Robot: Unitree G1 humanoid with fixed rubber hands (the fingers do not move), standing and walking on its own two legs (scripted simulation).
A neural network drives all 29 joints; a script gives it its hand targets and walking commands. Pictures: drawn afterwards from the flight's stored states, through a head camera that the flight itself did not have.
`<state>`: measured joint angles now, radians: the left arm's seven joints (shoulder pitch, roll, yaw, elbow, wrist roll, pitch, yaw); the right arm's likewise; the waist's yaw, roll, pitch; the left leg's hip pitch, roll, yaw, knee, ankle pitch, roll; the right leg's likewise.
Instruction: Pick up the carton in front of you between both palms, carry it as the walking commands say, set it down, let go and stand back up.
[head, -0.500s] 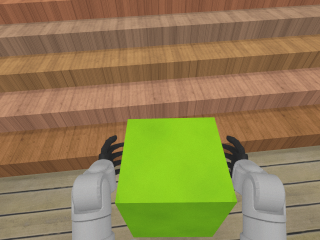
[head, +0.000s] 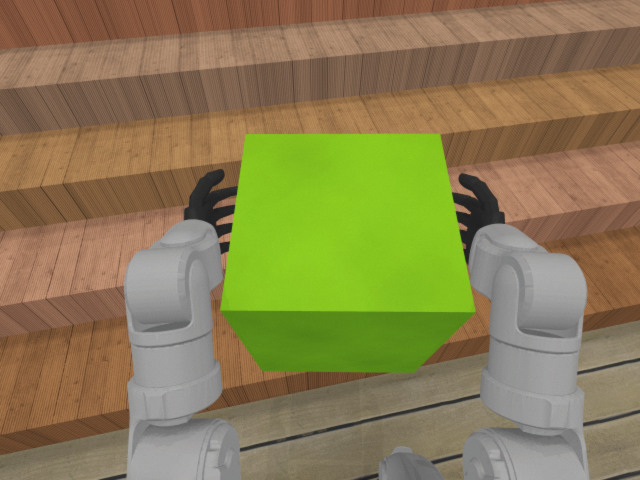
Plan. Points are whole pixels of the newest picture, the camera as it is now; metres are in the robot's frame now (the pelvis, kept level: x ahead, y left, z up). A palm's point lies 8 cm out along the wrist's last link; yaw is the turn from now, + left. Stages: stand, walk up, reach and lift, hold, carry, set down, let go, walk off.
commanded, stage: carry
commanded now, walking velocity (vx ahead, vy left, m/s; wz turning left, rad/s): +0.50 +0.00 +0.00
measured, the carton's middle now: (339, 267) +0.35 -0.01 +0.08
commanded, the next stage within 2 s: none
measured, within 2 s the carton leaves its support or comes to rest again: neither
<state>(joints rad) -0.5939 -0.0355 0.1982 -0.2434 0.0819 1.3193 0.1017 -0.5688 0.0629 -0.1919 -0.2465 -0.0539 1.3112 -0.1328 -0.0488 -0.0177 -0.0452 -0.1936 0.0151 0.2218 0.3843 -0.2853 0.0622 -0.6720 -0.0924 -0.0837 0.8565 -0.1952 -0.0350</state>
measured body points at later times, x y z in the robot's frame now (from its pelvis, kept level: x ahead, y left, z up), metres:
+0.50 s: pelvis +0.32 -0.03 -0.01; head +0.42 -0.04 +0.43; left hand +0.72 +0.15 +0.13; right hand +0.75 -0.16 +0.12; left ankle +0.35 +0.09 -0.57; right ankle +0.25 -0.09 -0.74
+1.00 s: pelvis +0.72 +0.07 +0.16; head +0.82 +0.06 +0.60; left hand +1.16 +0.12 +0.28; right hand +1.08 -0.18 +0.28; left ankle +0.63 +0.10 -0.58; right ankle +0.79 -0.03 -0.37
